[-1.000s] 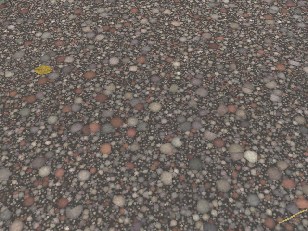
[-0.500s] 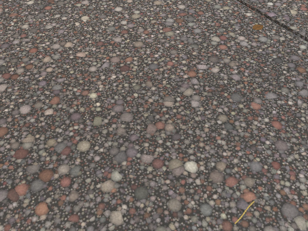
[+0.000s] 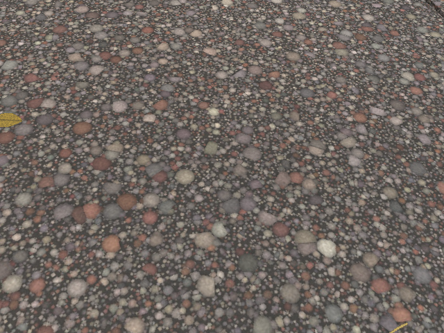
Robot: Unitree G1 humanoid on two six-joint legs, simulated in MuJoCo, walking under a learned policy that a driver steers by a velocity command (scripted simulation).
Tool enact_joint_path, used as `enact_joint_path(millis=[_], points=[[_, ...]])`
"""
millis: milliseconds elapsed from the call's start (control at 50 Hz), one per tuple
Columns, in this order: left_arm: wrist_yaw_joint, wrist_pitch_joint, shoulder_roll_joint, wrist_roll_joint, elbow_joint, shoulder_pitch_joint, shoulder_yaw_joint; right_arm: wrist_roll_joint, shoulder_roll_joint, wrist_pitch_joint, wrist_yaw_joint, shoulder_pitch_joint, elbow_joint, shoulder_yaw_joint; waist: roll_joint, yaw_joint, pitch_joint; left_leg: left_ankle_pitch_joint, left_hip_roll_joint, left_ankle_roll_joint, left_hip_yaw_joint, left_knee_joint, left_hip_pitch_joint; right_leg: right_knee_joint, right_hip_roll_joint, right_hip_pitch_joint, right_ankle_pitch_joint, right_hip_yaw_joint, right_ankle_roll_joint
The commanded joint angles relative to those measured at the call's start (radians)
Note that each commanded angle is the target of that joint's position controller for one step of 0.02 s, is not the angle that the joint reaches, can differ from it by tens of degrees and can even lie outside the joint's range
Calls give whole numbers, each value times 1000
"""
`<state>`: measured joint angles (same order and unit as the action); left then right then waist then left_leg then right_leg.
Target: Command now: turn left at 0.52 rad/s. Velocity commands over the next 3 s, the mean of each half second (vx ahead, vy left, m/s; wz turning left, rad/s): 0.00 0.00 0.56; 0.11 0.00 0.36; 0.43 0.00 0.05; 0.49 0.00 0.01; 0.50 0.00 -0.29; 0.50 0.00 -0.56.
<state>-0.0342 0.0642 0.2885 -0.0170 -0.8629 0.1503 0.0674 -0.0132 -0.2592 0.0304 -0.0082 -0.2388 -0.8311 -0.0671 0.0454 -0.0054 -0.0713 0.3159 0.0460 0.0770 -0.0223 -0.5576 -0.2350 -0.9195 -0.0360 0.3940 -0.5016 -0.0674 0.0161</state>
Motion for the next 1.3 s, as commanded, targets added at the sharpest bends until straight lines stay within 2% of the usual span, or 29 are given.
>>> enact_joint_path(millis=[20, 60, 100, 220, 320, 420, 460, 480, 500, 520, 540, 560, 580, 600, 640, 740, 800, 840, 900, 920, 940, 960, 980, 1000, 1040, 1080, 1180, 1260, 1300], points=[[5, -21, 88, 2, 75, -38, 16, 10, -157, 2, 21, 16, 63, -35, -153, 11, 37, -492, -256, 159, 320, 252, 134, -151, -4, 193, 77, 103, -2], [16, -22, 96, -13, 58, 0, 20, 15, -142, 3, 19, 22, 74, -30, -144, 11, 90, -572, -222, 153, 289, 238, 164, -174, 15, 164, 131, 93, 12], [19, -18, 82, -6, 64, -1, 17, 16, -161, -2, 16, -11, 67, -35, -119, 2, 100, -551, -219, 155, 303, 236, 190, -145, 19, 172, 144, 98, 25], [8, -14, 87, -2, 97, -44, 14, 4, -192, 3, 18, -50, 67, -43, -155, -31, 73, -382, -214, 168, 406, 241, 179, 4, 33, 178, 125, 118, 38], [4, -26, 90, 6, 124, -57, 7, -4, -211, 6, 11, -29, 83, -50, -154, -32, 86, -383, -201, 169, 486, 217, 124, 95, 59, 98, 106, 132, 22], [-5, -44, 96, 19, 141, -7, 1, -3, -219, 11, 1, 24, 91, -56, -172, -5, 109, -462, -172, 125, 567, 179, 82, 275, 96, -61, 98, 142, -9], [-14, -55, 91, 17, 127, 71, -2, 9, -209, 15, 2, 78, 98, -53, -156, 51, 104, -372, -112, 56, 554, 138, 1, 527, 96, -230, 231, 135, -22], [-24, -62, 140, 4, 127, 88, 8, 17, -172, 12, 4, 71, 107, -43, -72, 46, 108, -196, -47, -3, 491, 55, -91, 654, -16, -329, 246, 235, -45], [-31, -59, 228, -5, 155, 42, 20, 22, -93, 6, 7, -2, 116, -26, 157, -7, 123, 144, 105, -62, 280, -160, -241, 729, -281, -416, 261, 512, -125], [-20, -49, 243, -11, 164, 15, 25, -6, -183, 11, 17, -13, 99, -47, 129, -2, 103, 275, 120, -72, 173, -349, -272, 699, -360, -285, 369, 572, -232], [-12, -48, 182, -6, 175, -1, 10, -15, -205, 15, 15, -13, 89, -56, 66, -20, 76, 241, 71, -77, 175, -465, -250, 685, -339, -232, 429, 512, -254], [-5, -48, 130, 1, 182, -45, -4, -16, -197, 20, 7, -20, 71, -57, 38, -37, 43, 180, 52, -82, 169, -530, -243, 675, -272, -195, 445, 403, -232], [-4, -47, 113, -2, 194, -76, -10, -11, -187, 28, -5, -35, 60, -57, 58, -48, 37, 130, 48, -92, 151, -575, -245, 665, -208, -198, 462, 312, -202], [-9, -49, 114, -4, 197, -75, -10, -8, -182, 33, -19, -46, 55, -55, 97, -45, 44, 105, 45, -106, 130, -608, -263, 652, -180, -225, 520, 258, -195], [-7, -52, 116, -7, 184, -19, -8, 0, -167, 37, -30, -16, 61, -46, 93, -9, 58, 99, 38, -130, 106, -588, -283, 626, -167, -283, 626, 209, -205], [2, -62, 139, -5, 138, 69, 4, 3, -127, 44, -24, 46, 75, -22, 106, 33, 87, 143, 30, -131, 102, -389, -250, 583, -208, -382, 714, 208, -236], [24, -60, 159, -14, 120, 89, 13, -6, -113, 41, -29, 80, 78, -3, 141, 58, 90, 164, 12, -94, 39, -209, -140, 664, -197, -317, 222, 231, -230], [39, -53, 168, -21, 104, 98, 19, -7, -114, 31, -31, 87, 74, 5, 150, 55, 47, 189, 16, -62, 0, -90, -53, 700, -204, -241, 68, 254, -229], [45, -48, 130, -5, 83, 86, 14, -14, -82, -7, -13, -62, -7, 20, 42, -45, 18, -16, 25, 6, -29, 243, 284, 587, -144, -25, 17, 179, -171], [47, -57, 64, -9, 98, 73, -4, -24, -135, -25, -4, -150, -34, 13, -116, -80, 47, 134, -135, 28, 194, 341, 435, 385, -69, 123, -20, 85, -124], [50, -68, 5, -10, 157, 8, -24, -17, -257, -34, 1, -204, -28, -13, -307, -109, 48, 393, -393, 116, 593, 450, 476, 139, 60, 348, -90, -38, -72], [42, -68, 116, -21, 175, -71, 3, -20, -272, -37, 8, -203, -54, -25, -216, -122, -79, 381, -427, 193, 624, 473, 300, 47, 11, 376, -32, 55, -78], [53, -72, 134, -6, 156, -45, 13, -14, -204, -47, 9, -127, -40, -4, -168, -66, -115, 372, -361, 180, 543, 476, 283, 4, -15, 371, 63, 88, -79], [65, -81, 132, 0, 126, 2, 13, -9, -163, -58, 8, -81, -31, 8, -171, -35, -110, 283, -309, 147, 457, 487, 278, -1, -25, 351, 128, 88, -74], [80, -86, 119, -20, 87, 46, 14, -6, -129, -79, 13, -73, -35, 19, -170, -13, -67, 50, -243, 121, 326, 483, 298, -39, -34, 312, 221, 62, -57], [84, -84, 89, -26, 85, 34, 8, -1, -124, -94, 7, -118, -61, 20, -144, -12, -38, -132, -228, 124, 257, 462, 311, -70, -34, 324, 271, 44, -42], [90, -83, 52, -21, 143, -123, -8, -3, -113, -102, 6, -197, -114, 25, -142, -46, -75, -345, -216, 135, 182, 458, 278, 60, -33, 353, 357, 2, -8], [89, -86, 37, -16, 184, -203, -22, -4, -137, -109, 14, -235, -150, 22, -145, -53, -85, -513, -246, 123, 158, 441, 286, 235, -6, 254, 383, -20, -49], [80, -89, 45, -14, 182, -171, -20, -4, -149, -111, 19, -216, -158, 21, -145, -23, -69, -667, -260, 105, 138, 395, 304, 291, 20, 165, 355, -32, -89]])
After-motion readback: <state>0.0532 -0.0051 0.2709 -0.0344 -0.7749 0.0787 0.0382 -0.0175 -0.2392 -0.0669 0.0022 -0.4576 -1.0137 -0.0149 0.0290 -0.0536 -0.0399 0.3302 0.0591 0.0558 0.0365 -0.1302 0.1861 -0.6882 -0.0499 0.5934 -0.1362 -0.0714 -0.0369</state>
